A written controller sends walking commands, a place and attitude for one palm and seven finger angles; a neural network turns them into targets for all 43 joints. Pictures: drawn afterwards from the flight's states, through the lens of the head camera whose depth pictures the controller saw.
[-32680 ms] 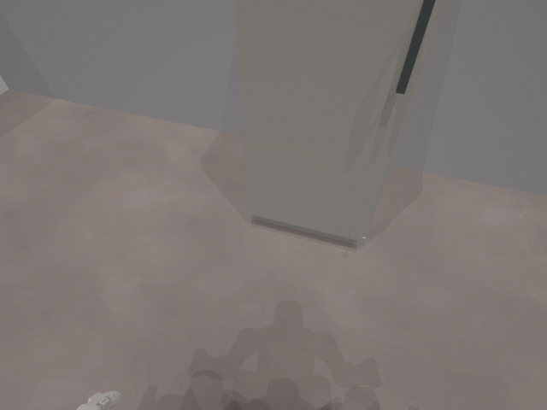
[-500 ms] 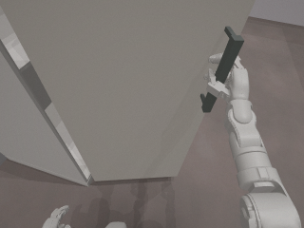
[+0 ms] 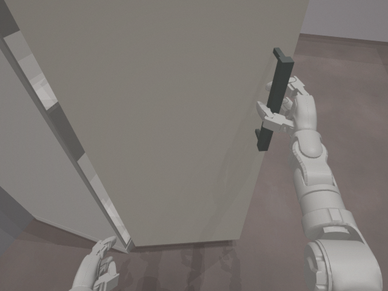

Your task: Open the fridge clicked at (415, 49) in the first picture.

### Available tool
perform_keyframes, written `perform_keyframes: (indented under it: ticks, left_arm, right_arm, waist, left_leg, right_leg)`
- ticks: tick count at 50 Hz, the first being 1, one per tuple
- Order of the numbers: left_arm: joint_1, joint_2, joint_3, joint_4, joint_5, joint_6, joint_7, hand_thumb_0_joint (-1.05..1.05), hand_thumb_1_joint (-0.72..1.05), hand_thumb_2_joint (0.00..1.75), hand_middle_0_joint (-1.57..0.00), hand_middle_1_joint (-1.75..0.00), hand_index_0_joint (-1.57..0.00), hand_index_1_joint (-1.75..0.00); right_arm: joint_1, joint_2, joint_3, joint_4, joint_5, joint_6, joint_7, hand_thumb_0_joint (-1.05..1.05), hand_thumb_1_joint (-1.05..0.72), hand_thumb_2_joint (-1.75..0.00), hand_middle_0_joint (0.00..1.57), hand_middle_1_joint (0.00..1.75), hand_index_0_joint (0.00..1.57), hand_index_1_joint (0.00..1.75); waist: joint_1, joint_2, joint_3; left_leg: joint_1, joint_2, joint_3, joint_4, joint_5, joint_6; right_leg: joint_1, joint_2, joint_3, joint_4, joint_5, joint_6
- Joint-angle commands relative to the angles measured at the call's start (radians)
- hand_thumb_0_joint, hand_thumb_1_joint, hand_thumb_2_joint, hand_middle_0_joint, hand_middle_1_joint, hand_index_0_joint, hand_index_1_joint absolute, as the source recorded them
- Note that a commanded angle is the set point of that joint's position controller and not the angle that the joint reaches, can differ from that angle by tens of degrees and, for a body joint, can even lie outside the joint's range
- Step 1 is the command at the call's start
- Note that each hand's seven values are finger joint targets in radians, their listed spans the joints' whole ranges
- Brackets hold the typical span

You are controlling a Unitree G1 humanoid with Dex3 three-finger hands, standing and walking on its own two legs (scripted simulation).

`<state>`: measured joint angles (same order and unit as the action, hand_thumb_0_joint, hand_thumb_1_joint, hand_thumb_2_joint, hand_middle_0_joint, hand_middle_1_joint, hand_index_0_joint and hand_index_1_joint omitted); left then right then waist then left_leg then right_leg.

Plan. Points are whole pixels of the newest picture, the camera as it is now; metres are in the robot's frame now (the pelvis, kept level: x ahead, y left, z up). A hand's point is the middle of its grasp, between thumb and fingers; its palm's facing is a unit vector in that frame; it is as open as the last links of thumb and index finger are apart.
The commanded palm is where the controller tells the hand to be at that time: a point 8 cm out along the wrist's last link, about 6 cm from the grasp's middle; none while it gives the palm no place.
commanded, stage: loosen the grip on the handle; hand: right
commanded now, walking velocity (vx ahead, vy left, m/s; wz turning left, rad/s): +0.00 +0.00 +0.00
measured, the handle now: (269, 104) +0.48 -0.12 +0.16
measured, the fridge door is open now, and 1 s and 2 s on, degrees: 68 68 68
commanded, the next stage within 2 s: slip the hand off the handle in 0.42 s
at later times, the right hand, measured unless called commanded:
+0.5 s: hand (269, 119) +0.42 -0.11 +0.16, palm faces +0.07 +0.99 -0.11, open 14.5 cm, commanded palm +0.40 -0.17 +0.16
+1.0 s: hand (305, 129) +0.41 -0.19 +0.15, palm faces +0.10 +0.99 -0.13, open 14.7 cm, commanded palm +0.38 -0.24 +0.16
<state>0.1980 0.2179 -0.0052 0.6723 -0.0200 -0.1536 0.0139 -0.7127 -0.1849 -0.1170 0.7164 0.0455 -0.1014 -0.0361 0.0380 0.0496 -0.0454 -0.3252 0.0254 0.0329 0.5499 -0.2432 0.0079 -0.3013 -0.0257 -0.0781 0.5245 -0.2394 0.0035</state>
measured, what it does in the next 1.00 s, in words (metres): stands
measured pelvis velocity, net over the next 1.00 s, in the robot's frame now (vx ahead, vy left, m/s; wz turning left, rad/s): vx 0.02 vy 0.00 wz -0.01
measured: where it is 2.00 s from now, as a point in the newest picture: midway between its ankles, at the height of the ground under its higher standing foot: outside the picture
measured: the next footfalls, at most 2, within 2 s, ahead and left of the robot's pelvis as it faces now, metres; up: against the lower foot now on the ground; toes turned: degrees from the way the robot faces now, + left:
none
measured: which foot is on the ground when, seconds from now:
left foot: down 0.00-1.00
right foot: down 0.00-1.00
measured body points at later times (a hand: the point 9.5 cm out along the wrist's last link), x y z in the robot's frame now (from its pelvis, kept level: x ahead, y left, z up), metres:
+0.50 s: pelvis +0.01 +0.00 +0.00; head +0.02 +0.01 +0.45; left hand +0.08 +0.25 -0.12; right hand +0.41 -0.17 +0.17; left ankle +0.03 +0.12 -0.73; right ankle +0.02 -0.12 -0.73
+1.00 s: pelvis +0.02 +0.00 +0.00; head +0.03 +0.00 +0.45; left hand +0.17 +0.25 -0.10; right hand +0.40 -0.24 +0.16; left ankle +0.03 +0.12 -0.73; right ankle +0.02 -0.12 -0.73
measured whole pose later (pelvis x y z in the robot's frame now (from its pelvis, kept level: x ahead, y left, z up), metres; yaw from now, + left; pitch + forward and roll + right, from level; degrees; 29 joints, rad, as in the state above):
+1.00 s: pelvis +0.02 +0.00 +0.00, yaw -1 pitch +3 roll +0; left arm 0.25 0.25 -0.02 0.66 -0.05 -0.09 0.04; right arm -0.49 -0.30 -0.17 0.56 0.11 -0.20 0.08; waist 0.00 -0.01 -0.04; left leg -0.30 0.02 0.05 0.53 -0.27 0.01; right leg -0.30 -0.03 -0.06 0.53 -0.27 0.00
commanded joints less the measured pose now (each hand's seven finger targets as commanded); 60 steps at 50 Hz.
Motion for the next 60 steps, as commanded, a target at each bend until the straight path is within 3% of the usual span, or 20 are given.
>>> perform_keyframes:
  ticks: [1,3,5,10,11,12,16,21,22,25,26,28,31,35,41,44,48,54,56,60]
  left_arm:
    - [0.014,0.13,0.042,-0.098,-0.007,-0.042,-0.015,0.0,0.9,0.9,-0.2,-0.3,-0.2,-0.3]
    - [0.01,0.145,0.046,-0.118,-0.016,-0.048,-0.017,0.0,0.9,0.9,-0.2,-0.3,-0.2,-0.3]
    - [0.004,0.155,0.043,-0.125,-0.019,-0.058,-0.009,0.0,0.9,0.9,-0.2,-0.3,-0.2,-0.3]
    - [0.027,0.156,0.037,-0.095,-0.023,-0.074,0.01,0.0,0.9,0.9,-0.2,-0.3,-0.2,-0.3]
    - [0.037,0.16,0.039,-0.085,-0.02,-0.071,0.013,0.0,0.9,0.9,-0.2,-0.3,-0.2,-0.3]
    - [0.053,0.169,0.042,-0.081,-0.015,-0.067,0.018,0.0,0.9,0.9,-0.2,-0.3,-0.2,-0.3]
    - [0.045,0.159,0.037,-0.091,-0.007,-0.063,0.022,0.0,0.9,0.9,-0.2,-0.3,-0.2,-0.3]
    - [0.058,0.16,0.052,-0.096,-0.004,-0.06,0.011,0.0,0.9,0.9,-0.2,-0.3,-0.2,-0.3]
    - [0.062,0.16,0.053,-0.091,-0.005,-0.059,0.009,0.0,0.9,0.9,-0.2,-0.3,-0.2,-0.3]
    - [0.055,0.156,0.052,-0.099,-0.009,-0.048,0.007,0.0,0.9,0.9,-0.2,-0.3,-0.2,-0.3]
    - [0.07,0.166,0.047,-0.074,-0.009,-0.036,0.015,0.0,0.9,0.9,-0.2,-0.3,-0.2,-0.3]
    - [0.068,0.163,0.045,-0.081,-0.012,-0.025,0.016,0.0,0.9,0.9,-0.2,-0.3,-0.2,-0.3]
    - [0.046,0.162,0.044,-0.096,-0.012,-0.015,0.029,0.0,0.9,0.9,-0.2,-0.3,-0.2,-0.3]
    - [0.038,0.154,0.042,-0.104,-0.015,-0.015,0.034,0.0,0.9,0.9,-0.2,-0.3,-0.2,-0.3]
    - [0.031,0.162,0.042,-0.118,-0.026,0.005,0.03,0.0,0.9,0.9,-0.2,-0.3,-0.2,-0.3]
    - [0.026,0.166,0.039,-0.127,-0.034,0.015,0.035,0.0,0.9,0.9,-0.2,-0.3,-0.2,-0.3]
    - [0.021,0.166,0.036,-0.131,-0.033,0.015,0.043,0.0,0.9,0.9,-0.2,-0.3,-0.2,-0.3]
    - [0.026,0.163,0.032,-0.12,-0.026,0.014,0.051,0.0,0.9,0.9,-0.2,-0.3,-0.2,-0.3]
    - [0.033,0.163,0.032,-0.123,-0.026,0.013,0.048,0.0,0.9,0.9,-0.2,-0.3,-0.2,-0.3]
    - [0.018,0.163,0.035,-0.153,-0.032,0.005,0.042,0.0,0.9,0.9,-0.2,-0.3,-0.2,-0.3]
  right_arm:
    - [-0.447,-0.07,0.041,-0.247,-0.053,-0.156,-0.073,0.0,0.19,-0.37,0.45,1.4,0.45,1.4]
    - [-0.414,-0.063,0.067,-0.196,-0.068,-0.182,-0.093,0.0,0.43,-0.26,0.44,1.38,0.44,1.38]
    - [-0.469,-0.066,0.074,-0.19,-0.051,-0.206,-0.098,0.0,0.55,-0.2,0.41,1.35,0.41,1.35]
    - [-0.568,-0.097,0.082,-0.177,-0.051,-0.208,-0.089,0.0,0.55,-0.2,0.34,1.27,0.34,1.27]
    - [-0.578,-0.132,0.041,-0.187,-0.046,-0.204,-0.098,0.0,0.55,-0.2,0.33,1.25,0.33,1.25]
    - [-0.512,-0.248,-0.066,-0.153,-0.05,-0.2,-0.102,0.0,0.55,-0.2,0.32,1.23,0.32,1.23]
    - [-0.446,-0.202,-0.044,-0.237,-0.016,-0.213,-0.084,0.0,0.55,-0.2,0.26,1.17,0.26,1.17]
    - [-0.285,-0.164,-0.043,-0.368,0.012,-0.223,-0.061,0.0,0.55,-0.2,0.25,1.15,0.25,1.15]
    - [-0.292,-0.171,-0.044,-0.392,0.012,-0.222,-0.061,0.0,0.55,-0.2,0.25,1.15,0.25,1.15]
    - [-0.193,-0.154,-0.026,-0.396,0.001,-0.187,-0.059,0.0,0.55,-0.2,0.25,1.15,0.25,1.15]
    - [-0.274,-0.185,-0.034,-0.308,-0.014,-0.172,-0.067,0.0,0.55,-0.2,0.25,1.15,0.25,1.15]
    - [-0.286,-0.193,-0.029,-0.302,-0.019,-0.16,-0.06,0.0,0.55,-0.2,0.25,1.15,0.25,1.15]
    - [-0.32,-0.247,-0.071,-0.361,-0.007,-0.175,-0.044,0.0,0.55,-0.2,0.25,1.15,0.25,1.15]
    - [-0.312,-0.255,-0.081,-0.405,0.029,-0.221,0.007,0.0,0.55,-0.2,0.25,1.15,0.25,1.15]
    - [-0.175,-0.252,-0.082,-0.351,0.043,-0.196,0.074,0.0,0.55,-0.2,0.25,1.15,0.25,1.15]
    - [-0.17,-0.262,-0.086,-0.34,0.064,-0.164,0.101,0.0,0.55,-0.2,0.25,1.15,0.25,1.15]
    - [-0.224,-0.281,-0.105,-0.402,0.091,-0.177,0.127,0.0,0.55,-0.2,0.25,1.15,0.25,1.15]
    - [-0.227,-0.361,-0.159,-0.422,0.081,-0.219,0.142,0.0,0.55,-0.2,0.25,1.15,0.25,1.15]
    - [-0.203,-0.311,-0.12,-0.409,0.087,-0.21,0.156,0.0,0.55,-0.2,0.25,1.15,0.25,1.15]
    - [-0.019,-0.275,-0.122,-0.447,0.115,-0.173,0.181,0.0,0.55,-0.2,0.25,1.15,0.25,1.15]
  waist:
    - [0.014,-0.098,-0.172]
    - [0.024,0.067,-0.119]
    - [0.032,0.09,-0.144]
    - [0.032,-0.063,-0.228]
    - [0.027,-0.082,-0.261]
    - [-0.007,-0.043,-0.291]
    - [-0.014,0.002,-0.324]
    - [-0.041,-0.021,-0.329]
    - [-0.031,-0.017,-0.315]
    - [-0.032,0.02,-0.257]
    - [0.011,0.047,-0.168]
    - [0.006,0.034,-0.154]
    - [-0.015,-0.023,-0.255]
    - [-0.025,-0.029,-0.347]
    - [-0.03,-0.056,-0.264]
    - [-0.022,-0.012,-0.227]
    - [-0.017,-0.013,-0.254]
    - [-0.024,-0.099,-0.294]
    - [-0.02,-0.072,-0.292]
    - [-0.061,-0.098,-0.31]
  left_leg:
    - [-0.05,-0.022,0.012,-0.058,0.086,0.033]
    - [-0.074,-0.025,0.004,-0.069,-0.02,0.022]
    - [-0.081,-0.023,-0.013,-0.078,-0.093,0.016]
    - [-0.071,-0.02,-0.03,-0.074,-0.084,0.022]
    - [-0.058,-0.02,-0.027,-0.071,-0.069,0.021]
    - [-0.003,-0.021,-0.033,-0.076,-0.061,0.022]
    - [0.078,-0.025,-0.031,-0.085,0.04,0.018]
    - [0.116,-0.032,-0.015,-0.065,0.222,0.021]
    - [0.111,-0.033,-0.016,-0.07,0.235,0.017]
    - [0.109,-0.031,-0.016,-0.088,0.219,0.01]
    - [0.054,-0.027,-0.015,-0.103,0.173,0.003]
    - [0.039,-0.025,-0.026,-0.122,0.107,0.002]
    - [0.098,-0.021,-0.037,-0.112,0.135,0.008]
    - [0.152,-0.024,-0.037,-0.08,0.265,0.009]
    - [0.122,-0.023,-0.023,-0.073,0.324,0.013]
    - [0.105,-0.023,-0.021,-0.087,0.283,0.008]
    - [0.098,-0.027,-0.017,-0.08,0.28,0.01]
    - [0.087,-0.032,-0.018,-0.058,0.263,0.015]
    - [0.084,-0.031,-0.011,-0.057,0.257,0.015]
    - [0.106,-0.033,0.002,-0.045,0.269,0.022]
  right_leg:
    - [0.117,-0.02,0.087,-0.063,0.096,0.001]
    - [0.048,-0.024,0.096,-0.094,-0.069,-0.015]
    - [0.038,-0.016,0.094,-0.105,-0.183,-0.021]
    - [0.081,0.004,0.084,-0.098,-0.206,-0.017]
    - [0.095,0.005,0.086,-0.095,-0.187,-0.016]
    - [0.072,0.005,0.08,-0.094,-0.148,-0.018]
    - [0.077,0.004,0.049,-0.076,0.025,-0.028]
    - [0.129,-0.001,0.034,-0.059,0.22,-0.025]
    - [0.133,0.0,0.03,-0.057,0.228,-0.026]
    - [0.1,0.006,0.016,-0.066,0.187,-0.03]
    - [0.069,0.004,0.024,-0.064,0.137,-0.032]
    - [0.061,0.01,0.022,-0.068,0.077,-0.034]
    - [0.096,0.022,0.023,-0.061,0.095,-0.038]
    - [0.134,0.027,0.023,-0.043,0.187,-0.036]
    - [0.115,0.026,0.025,-0.03,0.232,-0.035]
    - [0.095,0.025,0.029,-0.037,0.189,-0.034]
    - [0.123,0.021,0.042,-0.029,0.201,-0.036]
    - [0.141,0.018,0.049,-0.014,0.219,-0.03]
    - [0.138,0.015,0.056,-0.015,0.223,-0.031]
    - [0.143,0.011,0.061,-0.023,0.257,-0.021]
